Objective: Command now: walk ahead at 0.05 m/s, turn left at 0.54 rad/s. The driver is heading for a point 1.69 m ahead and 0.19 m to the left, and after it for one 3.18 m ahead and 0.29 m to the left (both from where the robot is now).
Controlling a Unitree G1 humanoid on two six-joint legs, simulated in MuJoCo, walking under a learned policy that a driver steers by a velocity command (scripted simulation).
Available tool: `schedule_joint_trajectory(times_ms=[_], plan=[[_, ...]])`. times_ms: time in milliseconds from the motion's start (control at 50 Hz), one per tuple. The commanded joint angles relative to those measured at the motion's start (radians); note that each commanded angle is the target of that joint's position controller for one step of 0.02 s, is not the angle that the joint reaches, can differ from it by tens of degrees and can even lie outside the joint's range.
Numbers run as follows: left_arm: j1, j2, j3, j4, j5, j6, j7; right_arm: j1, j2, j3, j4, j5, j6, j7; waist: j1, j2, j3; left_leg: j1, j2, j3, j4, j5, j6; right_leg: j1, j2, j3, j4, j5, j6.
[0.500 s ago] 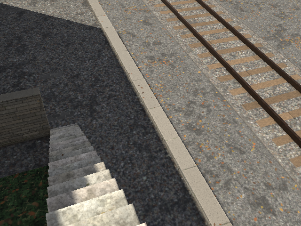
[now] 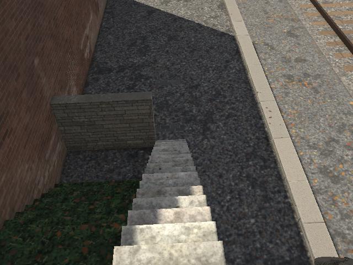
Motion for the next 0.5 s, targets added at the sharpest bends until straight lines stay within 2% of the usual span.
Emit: schedule_joint_trajectory(times_ms=[20, 40, 60, 80, 100, 120, 160, 180, 200, 220, 240, 260, 280, 300, 320, 340, 360, 380, 400, 420, 440, 460, 480, 500], plan=[[-0.001, 0.205, 0.057, -0.099, 0.01, -0.008, 0.01, -0.031, -0.099, -0.017, -0.11, -0.008, -0.018, 0.02, 0.011, -0.092, -0.027, -0.04, 0.009, 0.026, 0.101, 0.006, -0.003, 0.114, -0.258, 0.295, -0.354, -0.083, -0.121], [0.029, 0.247, 0.073, -0.1, 0.019, -0.016, 0.002, -0.032, -0.103, -0.024, -0.125, -0.006, -0.03, 0.004, 0.049, -0.14, -0.091, -0.085, 0.012, 0.008, 0.298, -0.149, 0.004, 0.252, -0.303, 0.346, -0.331, 0.122, -0.16], [0.027, 0.25, 0.08, -0.108, 0.017, -0.016, -0.001, -0.067, -0.119, -0.02, -0.156, 0.0, -0.035, -0.004, 0.057, -0.114, -0.118, -0.12, 0.044, -0.045, 0.281, -0.214, 0.011, 0.352, -0.33, 0.345, -0.303, 0.237, -0.17], [0.053, 0.256, 0.087, -0.103, 0.017, -0.013, 0.0, -0.112, -0.139, -0.022, -0.186, 0.011, -0.042, -0.001, 0.08, -0.099, -0.122, -0.134, 0.06, -0.073, 0.246, -0.248, 0.019, 0.412, -0.348, 0.34, -0.308, 0.22, -0.171], [0.068, 0.282, 0.095, -0.104, 0.028, -0.013, -0.013, -0.101, -0.148, -0.019, -0.191, 0.029, -0.052, 0.005, 0.092, -0.081, -0.144, -0.035, 0.054, 0.048, 0.214, -0.348, 0.037, 0.388, -0.351, 0.272, -0.336, 0.305, -0.197], [0.03, 0.317, 0.108, -0.093, 0.018, -0.016, -0.013, -0.074, -0.103, 0.005, -0.199, 0.051, -0.062, 0.013, 0.07, -0.183, -0.152, 0.109, 0.098, 0.034, 0.168, -0.614, 0.088, 0.357, -0.34, 0.21, -0.392, 0.405, -0.157], [-0.082, 0.348, 0.125, -0.104, 0.019, -0.013, -0.025, 0.021, -0.124, 0.022, -0.174, 0.064, -0.064, 0.035, 0.007, -0.188, -0.144, 0.42, 0.128, 0.039, -0.142, -0.732, 0.172, 0.166, -0.284, 0.039, -0.422, 0.291, -0.038], [-0.12, 0.374, 0.134, -0.096, 0.016, -0.007, -0.033, 0.109, -0.148, 0.018, -0.141, 0.068, -0.061, 0.037, -0.029, -0.21, -0.117, 0.605, 0.104, 0.082, -0.213, -0.775, 0.213, 0.008, -0.259, -0.028, -0.442, 0.247, 0.017], [-0.158, 0.39, 0.151, -0.082, 0.008, -0.002, -0.045, 0.229, -0.169, 0.016, -0.106, 0.069, -0.062, 0.042, -0.074, -0.254, -0.107, 0.731, 0.101, 0.072, -0.335, -0.863, 0.257, -0.102, -0.238, -0.064, -0.419, 0.15, 0.057], [-0.182, 0.37, 0.159, -0.077, -0.009, 0.015, -0.039, 0.364, -0.19, 0.014, -0.061, 0.047, -0.063, 0.044, -0.133, -0.183, -0.037, 0.85, 0.089, -0.004, -0.59, -0.934, 0.313, -0.259, -0.192, -0.081, -0.273, 0.039, 0.096], [-0.195, 0.339, 0.169, -0.085, -0.016, 0.063, -0.015, 0.551, -0.127, 0.05, -0.006, 0.047, -0.089, 0.059, -0.272, 0.136, 0.13, 0.823, 0.085, -0.342, -1.126, -0.98, 0.396, -0.51, -0.124, 0.013, 0.102, -0.488, 0.087], [-0.391, 0.275, 0.17, -0.261, 0.034, 0.086, -0.052, 0.58, -0.256, 0.033, 0.025, 0.078, -0.111, 0.033, -0.288, 0.655, 0.369, 0.894, 0.349, -1.145, -1.378, -0.049, 0.48, -1.17, 0.074, 0.22, 0.378, -1.0, 0.115], [-0.476, 0.255, 0.151, -0.265, 0.029, 0.052, -0.047, 0.592, -0.225, 0.037, 0.026, 0.047, -0.156, -0.005, -0.353, 0.441, 0.329, 0.815, 0.375, -1.213, -1.481, 0.409, 0.477, -1.092, 0.131, 0.599, 0.428, -0.792, 0.143], [-0.262, 0.198, 0.139, -0.233, 0.0, 0.016, -0.027, 0.475, -0.26, 0.024, 0.05, -0.038, -0.158, -0.033, -0.151, 0.393, 0.227, 0.768, 0.385, -1.154, -1.524, 0.257, 0.493, -0.976, 0.239, 0.655, 0.438, -0.607, 0.143], [-0.113, 0.176, 0.134, -0.142, -0.003, -0.001, -0.005, 0.266, -0.259, 0.018, 0.063, -0.082, -0.154, -0.035, 0.009, 0.325, 0.172, 0.652, 0.335, -0.921, -1.409, 0.279, 0.446, -0.802, 0.276, 0.622, 0.534, -0.297, 0.118], [0.002, 0.22, 0.152, -0.05, 0.01, 0.011, 0.013, 0.113, -0.221, 0.021, 0.061, -0.071, -0.151, -0.027, 0.109, 0.294, 0.033, 0.529, 0.275, -0.723, -1.323, 0.243, 0.395, -0.562, 0.306, 0.486, 0.696, -0.095, 0.112], [0.089, 0.293, 0.193, 0.043, 0.012, 0.043, 0.017, 0.067, -0.132, 0.039, 0.051, -0.04, -0.152, 0.004, 0.145, 0.2, -0.024, 0.408, 0.234, -0.577, -1.344, 0.14, 0.351, -0.358, 0.302, 0.395, 0.796, 0.015, 0.134], [0.115, 0.312, 0.209, 0.086, 0.002, 0.083, 0.011, 0.052, -0.084, 0.05, 0.063, -0.015, -0.156, 0.03, 0.163, 0.151, -0.012, 0.294, 0.212, -0.519, -1.389, -0.028, 0.321, -0.245, 0.288, 0.327, 0.895, 0.061, 0.146], [0.053, 0.301, 0.204, 0.093, -0.005, 0.111, 0.0, 0.044, -0.057, 0.058, 0.068, 0.003, -0.169, 0.042, 0.148, 0.121, 0.026, 0.263, 0.218, -0.5, -1.414, -0.115, 0.307, -0.235, 0.266, 0.301, 0.934, 0.079, 0.148], [0.014, 0.273, 0.185, 0.087, -0.015, 0.13, -0.02, 0.063, -0.042, 0.064, 0.086, 0.017, -0.179, 0.039, 0.132, 0.071, 0.055, 0.278, 0.225, -0.472, -1.385, -0.146, 0.31, -0.249, 0.256, 0.281, 0.925, 0.075, 0.142], [-0.002, 0.229, 0.168, 0.102, -0.019, 0.143, -0.038, 0.104, -0.038, 0.071, 0.114, 0.022, -0.188, 0.032, 0.12, 0.006, 0.064, 0.319, 0.225, -0.434, -1.369, -0.156, 0.303, -0.232, 0.241, 0.264, 0.893, 0.121, 0.14], [-0.005, 0.215, 0.162, 0.119, -0.018, 0.152, -0.049, 0.175, -0.051, 0.071, 0.151, 0.01, -0.2, 0.024, 0.093, -0.015, 0.062, 0.392, 0.218, -0.42, -1.344, -0.122, 0.311, -0.253, 0.253, 0.257, 0.874, 0.13, 0.133], [-0.029, 0.2, 0.152, 0.135, -0.011, 0.149, -0.057, 0.219, -0.062, 0.072, 0.174, 0.012, -0.211, 0.015, 0.071, -0.014, 0.049, 0.477, 0.216, -0.405, -1.355, -0.107, 0.305, -0.269, 0.247, 0.253, 0.813, 0.151, 0.13], [-0.025, 0.2, 0.154, 0.155, -0.005, 0.145, -0.055, 0.273, -0.07, 0.072, 0.195, 0.005, -0.223, 0.009, 0.046, 0.012, 0.029, 0.557, 0.211, -0.393, -1.381, 0.007, 0.308, -0.251, 0.243, 0.245, 0.77, 0.147, 0.129]])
